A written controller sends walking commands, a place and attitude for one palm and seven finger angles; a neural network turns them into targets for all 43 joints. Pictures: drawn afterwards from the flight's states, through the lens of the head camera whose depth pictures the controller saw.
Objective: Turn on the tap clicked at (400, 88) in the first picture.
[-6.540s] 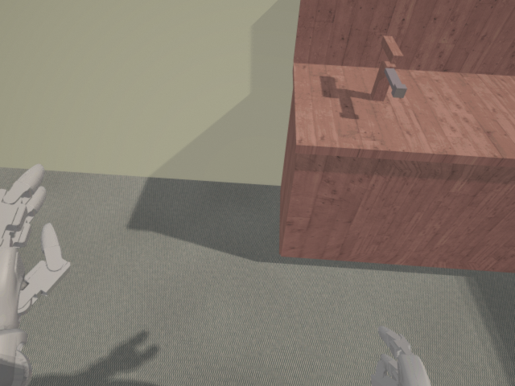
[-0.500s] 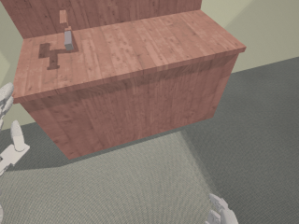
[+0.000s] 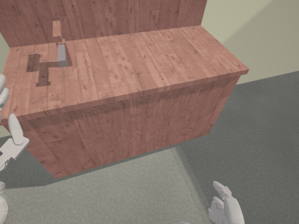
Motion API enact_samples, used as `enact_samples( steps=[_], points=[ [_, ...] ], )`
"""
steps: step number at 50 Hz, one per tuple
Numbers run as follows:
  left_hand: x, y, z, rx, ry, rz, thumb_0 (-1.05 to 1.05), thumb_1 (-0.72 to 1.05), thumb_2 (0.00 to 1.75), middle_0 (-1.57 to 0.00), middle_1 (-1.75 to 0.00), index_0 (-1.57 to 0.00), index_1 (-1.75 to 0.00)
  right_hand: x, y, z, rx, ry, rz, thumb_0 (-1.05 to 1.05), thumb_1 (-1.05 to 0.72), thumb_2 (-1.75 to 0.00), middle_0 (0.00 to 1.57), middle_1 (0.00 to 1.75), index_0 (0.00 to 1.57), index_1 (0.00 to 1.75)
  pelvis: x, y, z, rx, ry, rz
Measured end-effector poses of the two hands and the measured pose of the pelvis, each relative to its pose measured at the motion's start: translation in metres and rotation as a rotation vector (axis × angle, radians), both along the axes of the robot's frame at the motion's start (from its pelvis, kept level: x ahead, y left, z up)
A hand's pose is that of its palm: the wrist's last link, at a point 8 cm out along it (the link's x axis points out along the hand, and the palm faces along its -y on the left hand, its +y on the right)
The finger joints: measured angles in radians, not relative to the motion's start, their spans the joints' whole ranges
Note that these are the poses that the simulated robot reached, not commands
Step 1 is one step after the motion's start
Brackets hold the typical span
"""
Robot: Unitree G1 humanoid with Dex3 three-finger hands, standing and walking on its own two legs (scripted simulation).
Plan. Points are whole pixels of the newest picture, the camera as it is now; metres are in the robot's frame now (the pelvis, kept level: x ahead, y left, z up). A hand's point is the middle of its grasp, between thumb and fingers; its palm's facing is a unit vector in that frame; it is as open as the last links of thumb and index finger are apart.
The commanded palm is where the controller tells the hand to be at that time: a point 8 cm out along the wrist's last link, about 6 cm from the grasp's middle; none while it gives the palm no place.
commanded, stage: take the last steps up to it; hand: left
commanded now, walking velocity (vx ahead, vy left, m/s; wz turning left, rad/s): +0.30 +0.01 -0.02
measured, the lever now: (62, 62) +0.64 +0.37 +0.05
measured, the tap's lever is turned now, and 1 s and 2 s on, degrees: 0 0 0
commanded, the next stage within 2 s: come to a stop and stand still in 0.94 s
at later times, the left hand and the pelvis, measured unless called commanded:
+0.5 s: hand (58, 103) +0.32 +0.22 +0.18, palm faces +0.42 -0.81 -0.40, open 7.4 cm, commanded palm +0.27 +0.27 +0.18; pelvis +0.11 -0.02 +0.00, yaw +1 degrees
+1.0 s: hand (82, 82) +0.41 +0.20 +0.17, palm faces +0.43 -0.80 -0.41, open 7.4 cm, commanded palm +0.34 +0.24 +0.18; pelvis +0.19 -0.04 +0.00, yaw +1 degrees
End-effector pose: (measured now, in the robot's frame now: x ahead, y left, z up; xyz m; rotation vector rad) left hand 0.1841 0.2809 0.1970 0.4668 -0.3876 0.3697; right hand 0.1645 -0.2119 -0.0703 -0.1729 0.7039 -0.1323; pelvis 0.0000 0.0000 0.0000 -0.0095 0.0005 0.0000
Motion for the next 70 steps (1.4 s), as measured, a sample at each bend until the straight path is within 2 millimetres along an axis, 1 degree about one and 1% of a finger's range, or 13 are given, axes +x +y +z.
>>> enact_samples(
  steps=[6, 12, 18, 23, 27, 31, 38, 42, 46, 52, 57, 64, 70],
  points=[
    [0.019, -0.025, 0.007, 0.078, 0.076, -0.019, 0.02, 0.89, 0.90, -0.21, -0.30, -0.21, -0.30, 0.015, 0.012, -0.017, 0.095, 0.042, 0.031, 0.01, -0.90, -0.90, 0.20, 0.30, 0.21, 0.30, 0.028, -0.014, 0.002, -0.002, 0.003, -0.009],
    [0.043, -0.034, -0.006, 0.066, 0.095, 0.052, 0.01, 0.89, 0.90, -0.21, -0.30, -0.22, -0.30, 0.035, -0.019, -0.050, 0.074, 0.136, 0.050, 0.01, -0.90, -0.90, 0.20, 0.30, 0.21, 0.30, 0.052, -0.030, -0.012, 0.009, -0.017, 0.014],
    [0.065, -0.038, -0.007, 0.017, 0.114, 0.047, 0.02, 0.89, 0.90, -0.21, -0.30, -0.22, -0.30, 0.056, -0.058, -0.030, -0.031, 0.174, 0.011, 0.02, -0.91, -0.90, 0.20, 0.30, 0.21, 0.30, 0.077, -0.032, 0.001, 0.026, -0.002, 0.027],
    [0.085, -0.030, -0.001, 0.028, 0.072, 0.018, 0.01, 0.89, 0.90, -0.21, -0.30, -0.22, -0.30, 0.084, -0.070, -0.007, -0.117, 0.123, -0.014, 0.02, -0.91, -0.90, 0.20, 0.30, 0.20, 0.30, 0.101, -0.024, 0.002, 0.026, 0.000, 0.026],
    [0.105, -0.013, -0.004, 0.031, -0.001, 0.011, 0.01, 0.89, 0.90, -0.21, -0.30, -0.22, -0.30, 0.112, -0.062, -0.002, -0.143, 0.060, -0.044, 0.02, -0.91, -0.90, 0.19, 0.30, 0.20, 0.30, 0.122, -0.012, -0.009, 0.022, -0.018, 0.012],
    [0.130, -0.003, -0.005, 0.015, -0.008, 0.022, 0.01, 0.89, 0.90, -0.21, -0.30, -0.21, -0.30, 0.134, -0.037, 0.000, -0.082, 0.021, -0.030, 0.02, -0.91, -0.90, 0.19, 0.30, 0.20, 0.30, 0.134, -0.010, -0.006, 0.012, -0.018, 0.017],
    [0.147, -0.027, 0.005, 0.038, 0.060, -0.009, 0.02, 0.89, 0.90, -0.21, -0.30, -0.21, -0.30, 0.155, -0.001, -0.008, 0.063, 0.020, 0.035, 0.01, -0.91, -0.90, 0.20, 0.30, 0.20, 0.30, 0.157, -0.020, 0.003, -0.007, -0.002, 0.002],
    [0.155, -0.039, 0.001, 0.094, 0.086, 0.027, 0.01, 0.89, 0.90, -0.21, -0.30, -0.21, -0.30, 0.165, -0.005, -0.029, 0.099, 0.051, 0.060, 0.01, -0.90, -0.90, 0.20, 0.30, 0.21, 0.30, 0.172, -0.035, -0.008, 0.010, -0.013, 0.008],
    [0.169, -0.044, -0.008, 0.038, 0.101, 0.064, 0.01, 0.89, 0.90, -0.21, -0.30, -0.22, -0.30, 0.173, -0.026, -0.044, 0.070, 0.124, 0.072, 0.01, -0.90, -0.90, 0.20, 0.30, 0.21, 0.30, 0.181, -0.041, -0.009, 0.014, -0.021, 0.020],
    [0.185, -0.047, -0.011, 0.005, 0.125, 0.042, 0.02, 0.89, 0.90, -0.21, -0.30, -0.22, -0.30, 0.183, -0.061, -0.024, -0.032, 0.153, 0.027, 0.02, -0.91, -0.90, 0.20, 0.30, 0.21, 0.30, 0.195, -0.042, 0.003, 0.031, -0.006, 0.029],
    [0.192, -0.039, -0.005, 0.023, 0.076, -0.002, 0.02, 0.89, 0.90, -0.21, -0.30, -0.22, -0.30, 0.199, -0.074, -0.005, -0.124, 0.103, -0.003, 0.02, -0.91, -0.90, 0.20, 0.30, 0.20, 0.30, 0.208, -0.031, -0.001, 0.008, -0.010, 0.028],
    [0.205, -0.017, -0.006, 0.018, 0.043, 0.013, 0.01, 0.89, 0.90, -0.21, -0.30, -0.22, -0.30, 0.218, -0.046, 0.008, -0.091, 0.030, 0.010, 0.02, -0.91, -0.90, 0.19, 0.30, 0.20, 0.30, 0.214, -0.024, 0.001, 0.004, -0.021, 0.017],
    [0.198, -0.037, -0.003, 0.014, 0.080, -0.006, 0.02, 0.89, 0.90, -0.21, -0.30, -0.21, -0.30, 0.217, -0.018, 0.004, 0.029, -0.015, 0.086, 0.01, -0.91, -0.90, 0.20, 0.30, 0.20, 0.30, 0.206, -0.035, 0.003, -0.002, -0.021, 0.005]
  ],
)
